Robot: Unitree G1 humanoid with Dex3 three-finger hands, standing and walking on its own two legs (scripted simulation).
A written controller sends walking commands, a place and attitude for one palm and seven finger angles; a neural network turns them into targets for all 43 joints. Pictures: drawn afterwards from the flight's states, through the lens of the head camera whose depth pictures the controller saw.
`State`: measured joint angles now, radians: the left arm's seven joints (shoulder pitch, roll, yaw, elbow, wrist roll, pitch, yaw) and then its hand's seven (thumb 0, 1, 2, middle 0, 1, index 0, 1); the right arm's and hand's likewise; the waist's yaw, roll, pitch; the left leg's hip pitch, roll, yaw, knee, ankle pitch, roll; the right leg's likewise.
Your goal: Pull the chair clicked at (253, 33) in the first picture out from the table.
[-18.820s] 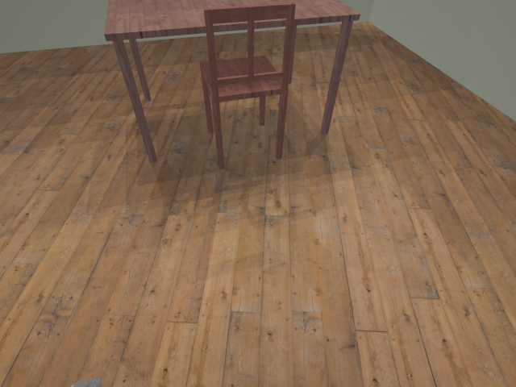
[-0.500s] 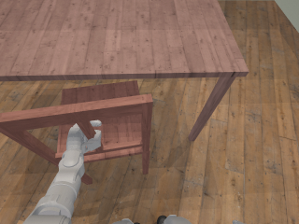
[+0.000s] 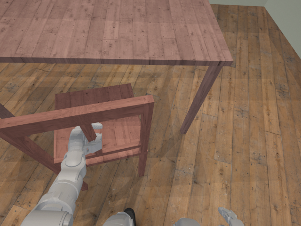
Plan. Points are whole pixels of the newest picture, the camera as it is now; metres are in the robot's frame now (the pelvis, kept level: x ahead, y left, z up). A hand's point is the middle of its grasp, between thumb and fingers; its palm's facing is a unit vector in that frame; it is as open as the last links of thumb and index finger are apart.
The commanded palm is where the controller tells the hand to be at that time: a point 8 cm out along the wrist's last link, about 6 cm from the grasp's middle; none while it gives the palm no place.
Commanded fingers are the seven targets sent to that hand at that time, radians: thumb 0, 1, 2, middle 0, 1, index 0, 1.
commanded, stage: step backward, pulling the chair out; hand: left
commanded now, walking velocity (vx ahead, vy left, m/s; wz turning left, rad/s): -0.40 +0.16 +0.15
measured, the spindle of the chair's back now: (92, 138) +0.36 +0.20 -0.10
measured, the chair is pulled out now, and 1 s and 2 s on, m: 0.18 0.39 0.60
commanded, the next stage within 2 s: stop walking, hand still on the chair in 1.42 s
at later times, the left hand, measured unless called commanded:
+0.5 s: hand (112, 177) +0.24 +0.12 -0.07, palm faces +0.15 -0.98 -0.16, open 5.7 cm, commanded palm +0.22 +0.17 -0.08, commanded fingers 0.00 0.90 0.90 -0.50 -1.45 -0.50 -1.45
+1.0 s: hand (105, 222) +0.13 +0.12 -0.07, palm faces +0.06 -0.98 -0.17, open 5.6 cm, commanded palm +0.11 +0.17 -0.07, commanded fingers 0.00 0.90 0.90 -0.50 -1.45 -0.50 -1.45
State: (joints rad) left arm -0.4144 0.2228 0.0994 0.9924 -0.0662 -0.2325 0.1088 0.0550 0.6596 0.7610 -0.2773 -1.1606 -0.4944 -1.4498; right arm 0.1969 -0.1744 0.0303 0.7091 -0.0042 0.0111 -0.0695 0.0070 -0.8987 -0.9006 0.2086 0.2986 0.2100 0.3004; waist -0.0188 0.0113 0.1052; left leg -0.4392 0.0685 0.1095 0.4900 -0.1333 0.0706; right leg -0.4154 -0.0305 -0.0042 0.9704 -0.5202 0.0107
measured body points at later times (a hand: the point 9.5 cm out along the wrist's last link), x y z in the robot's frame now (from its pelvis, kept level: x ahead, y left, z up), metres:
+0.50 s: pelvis -0.09 -0.03 -0.01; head -0.02 -0.04 +0.43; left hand +0.23 +0.17 -0.06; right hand +0.03 -0.33 -0.13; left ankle -0.11 +0.13 -0.74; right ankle -0.08 -0.18 -0.74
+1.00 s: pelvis -0.20 -0.02 -0.01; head -0.13 -0.02 +0.44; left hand +0.13 +0.17 -0.06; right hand -0.10 -0.27 -0.14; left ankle -0.15 +0.11 -0.74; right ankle -0.17 -0.14 -0.71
